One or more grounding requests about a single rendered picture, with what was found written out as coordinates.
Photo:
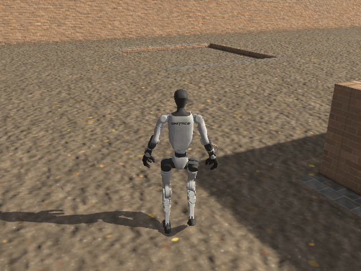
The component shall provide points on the robot left hand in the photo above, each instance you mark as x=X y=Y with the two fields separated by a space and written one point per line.
x=149 y=159

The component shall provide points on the robot right forearm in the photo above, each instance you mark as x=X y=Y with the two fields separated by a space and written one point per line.
x=210 y=150

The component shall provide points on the robot left forearm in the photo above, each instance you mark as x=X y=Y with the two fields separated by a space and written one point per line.
x=149 y=148

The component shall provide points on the left robot upper arm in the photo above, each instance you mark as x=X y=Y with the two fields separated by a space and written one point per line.
x=159 y=127

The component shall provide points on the robot right hand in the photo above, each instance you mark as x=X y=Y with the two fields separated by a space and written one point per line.
x=211 y=161

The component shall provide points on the right robot upper arm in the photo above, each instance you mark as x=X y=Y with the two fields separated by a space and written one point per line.
x=202 y=129

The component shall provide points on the robot head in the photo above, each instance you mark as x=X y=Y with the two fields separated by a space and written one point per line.
x=180 y=97

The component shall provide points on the left robot foot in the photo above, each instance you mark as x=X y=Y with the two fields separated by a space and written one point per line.
x=167 y=228

